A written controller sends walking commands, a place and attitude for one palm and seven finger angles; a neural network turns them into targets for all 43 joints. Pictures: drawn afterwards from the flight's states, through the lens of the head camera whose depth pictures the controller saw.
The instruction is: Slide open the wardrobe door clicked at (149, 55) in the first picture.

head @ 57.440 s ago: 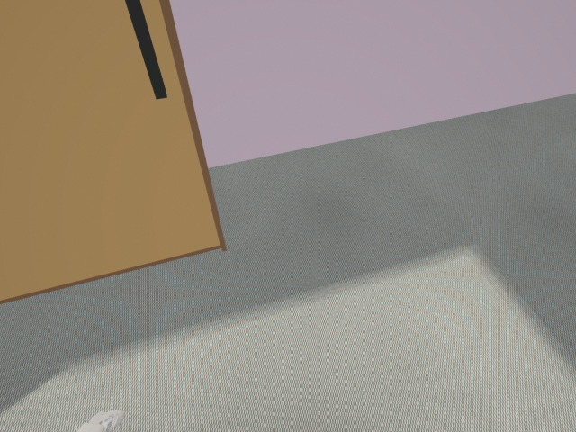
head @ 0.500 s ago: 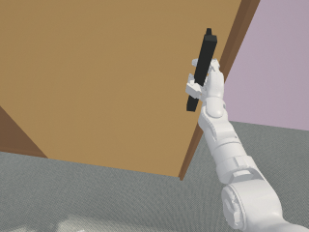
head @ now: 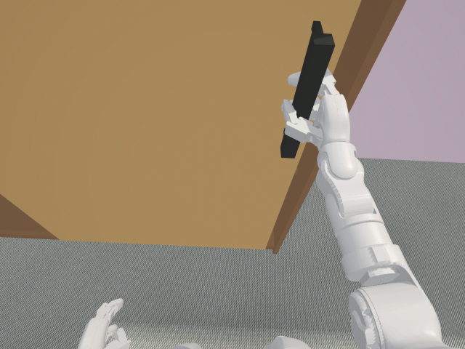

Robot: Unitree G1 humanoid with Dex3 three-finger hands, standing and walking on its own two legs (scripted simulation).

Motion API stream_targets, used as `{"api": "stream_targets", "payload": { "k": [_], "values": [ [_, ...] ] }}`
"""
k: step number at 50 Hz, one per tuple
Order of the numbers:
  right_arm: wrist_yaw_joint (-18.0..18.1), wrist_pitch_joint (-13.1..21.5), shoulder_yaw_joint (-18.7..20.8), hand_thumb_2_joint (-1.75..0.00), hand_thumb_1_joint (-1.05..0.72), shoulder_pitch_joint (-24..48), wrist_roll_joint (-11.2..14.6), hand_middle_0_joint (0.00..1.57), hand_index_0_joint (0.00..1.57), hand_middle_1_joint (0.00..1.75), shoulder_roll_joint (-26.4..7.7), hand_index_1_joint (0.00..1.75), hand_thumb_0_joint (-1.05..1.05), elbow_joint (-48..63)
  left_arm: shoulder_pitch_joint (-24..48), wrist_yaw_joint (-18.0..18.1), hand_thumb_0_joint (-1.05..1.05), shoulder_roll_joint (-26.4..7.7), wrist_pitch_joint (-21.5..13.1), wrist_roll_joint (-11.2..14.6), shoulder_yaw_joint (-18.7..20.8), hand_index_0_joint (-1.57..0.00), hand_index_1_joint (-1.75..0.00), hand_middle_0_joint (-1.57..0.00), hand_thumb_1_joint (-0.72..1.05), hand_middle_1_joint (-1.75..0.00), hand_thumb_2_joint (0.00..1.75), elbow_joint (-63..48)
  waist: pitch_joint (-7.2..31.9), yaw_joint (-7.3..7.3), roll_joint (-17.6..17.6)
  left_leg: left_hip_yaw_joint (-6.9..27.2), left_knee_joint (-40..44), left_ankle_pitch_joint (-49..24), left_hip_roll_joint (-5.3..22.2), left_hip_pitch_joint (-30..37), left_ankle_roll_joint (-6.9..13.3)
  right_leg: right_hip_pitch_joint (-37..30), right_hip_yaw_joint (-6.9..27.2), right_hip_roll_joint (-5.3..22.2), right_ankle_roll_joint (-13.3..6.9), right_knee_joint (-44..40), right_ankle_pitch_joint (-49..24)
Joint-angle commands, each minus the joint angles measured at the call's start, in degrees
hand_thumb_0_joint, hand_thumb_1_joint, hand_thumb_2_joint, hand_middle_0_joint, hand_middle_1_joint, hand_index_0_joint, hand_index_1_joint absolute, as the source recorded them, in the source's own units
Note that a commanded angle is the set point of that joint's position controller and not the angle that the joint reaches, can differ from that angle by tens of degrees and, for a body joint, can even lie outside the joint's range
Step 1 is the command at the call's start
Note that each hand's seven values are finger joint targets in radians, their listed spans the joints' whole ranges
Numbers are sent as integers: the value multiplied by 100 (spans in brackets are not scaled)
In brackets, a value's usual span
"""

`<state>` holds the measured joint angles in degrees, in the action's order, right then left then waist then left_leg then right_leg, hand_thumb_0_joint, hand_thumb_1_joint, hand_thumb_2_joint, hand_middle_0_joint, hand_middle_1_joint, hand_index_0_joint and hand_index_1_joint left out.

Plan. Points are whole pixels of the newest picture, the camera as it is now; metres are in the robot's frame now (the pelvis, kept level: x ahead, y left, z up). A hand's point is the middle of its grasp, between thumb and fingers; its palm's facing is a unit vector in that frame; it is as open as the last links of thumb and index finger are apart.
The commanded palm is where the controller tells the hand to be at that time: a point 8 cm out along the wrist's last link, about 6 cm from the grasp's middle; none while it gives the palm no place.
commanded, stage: step sideways, sliding the door along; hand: right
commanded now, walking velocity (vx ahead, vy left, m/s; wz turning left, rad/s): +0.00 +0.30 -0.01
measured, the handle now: (300, 98) +0.49 -0.09 +0.14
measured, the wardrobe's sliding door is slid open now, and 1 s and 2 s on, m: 0.04 0.27 0.47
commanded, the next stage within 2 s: none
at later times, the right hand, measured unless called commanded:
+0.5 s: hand (250, 116) +0.45 -0.01 +0.14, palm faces +0.26 +0.96 -0.08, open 6.5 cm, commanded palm +0.41 +0.02 +0.15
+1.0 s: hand (143, 110) +0.45 +0.17 +0.14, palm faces +0.27 +0.96 -0.05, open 6.7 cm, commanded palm +0.41 +0.19 +0.15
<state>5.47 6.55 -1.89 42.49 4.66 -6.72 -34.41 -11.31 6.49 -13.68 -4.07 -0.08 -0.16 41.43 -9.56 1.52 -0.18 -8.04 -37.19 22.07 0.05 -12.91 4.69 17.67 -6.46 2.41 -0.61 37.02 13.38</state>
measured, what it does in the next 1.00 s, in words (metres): steps to the left: left foot, then right foot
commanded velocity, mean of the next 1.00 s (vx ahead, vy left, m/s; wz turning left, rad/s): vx -0.18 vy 0.28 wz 0.12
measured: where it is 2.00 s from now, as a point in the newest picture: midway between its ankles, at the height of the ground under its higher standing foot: outside the picture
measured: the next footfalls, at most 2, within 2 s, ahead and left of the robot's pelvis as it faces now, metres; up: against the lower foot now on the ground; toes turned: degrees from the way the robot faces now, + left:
left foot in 0.32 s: +0.14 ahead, +0.28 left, +0.00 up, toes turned +2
right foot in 0.46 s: +0.07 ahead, -0.01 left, +0.00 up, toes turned -13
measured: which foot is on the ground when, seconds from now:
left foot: down 0.00-0.00, up 0.02-0.30, down 0.32-0.48, up 0.50-0.66, down 0.68-0.94, up 0.96-1.00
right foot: down 0.00-0.34, up 0.36-0.44, down 0.46-0.72, up 0.74-0.92, down 0.94-1.00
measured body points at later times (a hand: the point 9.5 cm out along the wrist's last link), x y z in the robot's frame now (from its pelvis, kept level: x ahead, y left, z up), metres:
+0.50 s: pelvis +0.05 +0.18 -0.01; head +0.15 +0.17 +0.43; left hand +0.28 +0.37 -0.13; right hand +0.43 -0.06 +0.15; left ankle +0.11 +0.29 -0.71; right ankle +0.03 +0.00 -0.73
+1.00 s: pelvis +0.10 +0.35 +0.01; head +0.21 +0.33 +0.44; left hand +0.35 +0.52 -0.10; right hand +0.43 +0.12 +0.14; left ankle +0.14 +0.40 -0.69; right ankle +0.06 +0.19 -0.72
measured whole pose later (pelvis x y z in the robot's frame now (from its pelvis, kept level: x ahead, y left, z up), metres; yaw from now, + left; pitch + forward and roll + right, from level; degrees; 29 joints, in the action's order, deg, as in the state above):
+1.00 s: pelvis +0.10 +0.35 +0.01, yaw -9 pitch -1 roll +0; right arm 9.0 5.6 -1.8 20.6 2.8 -6.3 2.1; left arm -3.5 0.1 -12.2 -6.5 1.7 2.2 32.2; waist -17.0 5.5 1.1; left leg -3.7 -50.0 23.3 -3.7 -25.7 1.0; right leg 11.6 -7.0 6.9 2.5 31.3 15.4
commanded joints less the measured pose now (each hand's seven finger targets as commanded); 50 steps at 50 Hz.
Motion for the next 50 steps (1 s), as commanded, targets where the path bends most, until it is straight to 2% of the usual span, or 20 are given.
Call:
{"api": "stream_targets", "payload": {
  "k": [1, 8, 13, 15, 17, 19, 21, 22, 23, 24, 26, 33, 34, 36, 37, 38, 40, 45, 47, 50],
  "values": [
    [-393, 694, -1244, -90, -90, 3540, 91, 45, 45, 140, 911, 140, 0, 2549, 470, -293, 0, -537, -228, 138, 258, -20, -30, -20, 90, -30, 90, -880, 3349, -440, 628, 1574, -3488, 753, 222, -2283, -314, -3708, 3300, 3035, -1394, -1043, -3588],
    [-484, 469, -1536, -90, -90, 3271, -144, 45, 45, 140, 929, 140, 0, 3194, 574, -324, 0, -650, -264, 193, 394, -20, -30, -20, 90, -30, 90, -990, 2682, -480, 1103, 615, -1507, -18, 457, -1580, -505, -2213, 1013, 2074, -757, -862, -3036],
    [-424, 498, -1299, -90, -90, 2731, -84, 45, 45, 140, 580, 140, 0, 3536, 774, -303, 0, -564, -381, 307, 348, -20, -30, -20, 90, -30, 90, -1202, 2784, -416, 1628, -92, -221, -760, 33, -227, -623, -1652, 447, 1618, -364, -263, -2595],
    [-365, 502, -1256, -90, -90, 2468, -145, 45, 45, 140, 438, 140, 0, 3754, 727, -312, 0, -401, -372, 353, 275, -20, -30, -20, 90, -30, 90, -1219, 2893, -341, 941, 142, 776, -2187, 286, 340, -522, -1415, 334, 1118, -177, 578, -2153],
    [-260, 473, -877, -90, -90, 2029, -288, 45, 45, 140, -189, 140, 0, 3892, 801, -210, 0, -174, -364, 341, 260, -20, -30, -20, 90, -30, 90, -1171, 2962, -293, -1527, 1286, 695, -5757, 1497, 1317, 88, 317, 152, 112, 370, 1839, 1240],
    [-221, 434, -958, -90, -90, 1598, -262, 45, 45, 140, -9, 140, 0, 4395, 929, -96, 0, -85, -418, 278, 199, -20, -30, -20, 90, -30, 90, -1155, 2891, -216, -1750, 1351, 276, -6874, 1652, 1589, 336, 681, 469, 49, 279, 1964, 2174],
    [-211, 530, -1215, -90, -90, 1689, -210, 45, 45, 140, 305, 140, 0, 4810, 817, -94, 0, -95, -523, 246, 173, -20, -30, -20, 90, -30, 90, -1062, 2970, -448, -1340, 810, -463, -7020, 1329, 1351, 62, -272, 323, 400, 194, -25, 590],
    [-214, 586, -1279, -90, -90, 1666, -153, 45, 45, 140, 378, 140, 0, 4974, 684, -105, 0, -266, -504, 240, 278, -20, -30, -20, 90, -30, 90, -1086, 3257, -543, -851, 457, -1111, -5863, 1019, 374, -301, -1723, 690, 1023, -32, -789, -2343],
    [-268, 620, -1344, -90, -90, 1622, -70, 45, 45, 140, 467, 140, 0, 5134, 733, -199, 0, -577, -482, 189, 452, -20, -30, -20, 90, -30, 90, -1252, 3344, -499, 588, 405, -1991, -1772, 318, -1545, -629, -3485, 1842, 2256, -589, -950, -6133],
    [-351, 639, -1377, -90, -90, 1715, -135, 45, 45, 140, 686, 140, 0, 5096, 735, -460, 0, -562, -427, 179, 485, -20, -30, -20, 90, -30, 90, -1410, 3511, -334, 910, 813, -2338, 983, 189, -2035, -509, -3951, 1981, 2693, -981, -574, -7566],
    [-336, 728, -1143, -90, -90, 1891, -244, 45, 45, 140, 473, 140, 0, 5161, 757, -634, 0, -492, -471, 207, 502, -20, -30, -20, 90, -30, 90, -1419, 3069, -420, 1718, 1035, -1994, 693, 420, -2312, -419, -3687, 1518, 2512, -998, -405, -6148],
    [-236, 549, -902, -90, -90, 747, -185, 45, 45, 140, 58, 140, 0, 5084, 883, -509, 0, -413, -594, 328, 327, -20, -30, -20, 90, -30, 90, -1651, 2577, -299, 1508, 311, 444, -1472, 19, 54, -577, -2091, 179, 1714, -275, -12, -3492],
    [-222, 581, -861, -90, -90, 627, -214, 45, 45, 140, -6, 140, 0, 5157, 844, -508, 0, -302, -624, 363, 276, -20, -30, -20, 90, -30, 90, -1656, 2579, -247, 1093, 345, 879, -2700, 154, 401, -583, -1746, 122, 1368, -352, 469, -3020],
    [-198, 600, -375, -90, -90, 71, -229, 45, 45, 140, -691, 140, 0, 5174, 983, -435, 0, -220, -617, 305, 360, -20, -30, -20, 90, -30, 90, -1755, 2900, -8, -2174, 2291, 808, -7623, 1505, 1566, 106, 249, 171, -96, 418, 2562, 2342],
    [-206, 618, -486, -90, -90, -221, -250, 45, 45, 140, -557, 140, 0, 5397, 847, -385, 0, -204, -645, 223, 331, -20, -30, -20, 90, -30, 90, -1667, 2960, 34, -2075, 2199, 655, -7881, 1655, 1542, 8, 365, 685, -142, 317, 2995, 2747],
    [-168, 644, -568, -90, -90, -244, -231, 45, 45, 140, -346, 140, 0, 5752, 1031, -359, 0, -79, -752, 225, 186, -20, -30, -20, 90, -30, 90, -1537, 2971, -56, -890, 2296, 471, -7985, 1767, 2082, 404, 862, 782, -32, 307, 2560, 2669],
    [-30, 842, -668, -90, -90, -227, -225, 45, 45, 140, -149, 140, 0, 6018, 963, -406, 0, 73, -755, 244, 42, -20, -30, -20, 90, -30, 90, -1447, 2956, -130, -1024, 2043, 242, -8496, 1644, 2646, 517, 968, 651, 24, 363, 1613, 2404],
    [-189, 1122, -1356, -90, -90, 15, -234, 45, 45, 140, 278, 140, 0, 6216, 891, -486, 0, -298, -474, 190, 344, -20, -30, -20, 90, -30, 90, -1662, 3430, -339, -1001, 1387, -424, -6390, 930, 837, -84, -2057, 744, 1160, -89, -928, -1955],
    [-288, 1063, -1515, -90, -90, 28, -274, 45, 45, 140, 537, 140, 0, 6188, 933, -691, 0, -488, -516, 183, 460, -20, -30, -20, 90, -30, 90, -1779, 3422, -183, 1097, 1123, -1673, 611, 65, -1966, -564, -4359, 1562, 2858, -1000, -890, -7654],
    [-216, 949, -1502, -90, -90, 301, -488, 45, 45, 140, 636, 140, 0, 6096, 877, -813, 0, -407, -555, 119, 362, -20, -30, -20, 90, -30, 90, -1853, 2930, -234, 1637, 1225, -2184, 684, 255, -2165, -470, -3764, 951, 2728, -932, -764, -6227]
  ]
}}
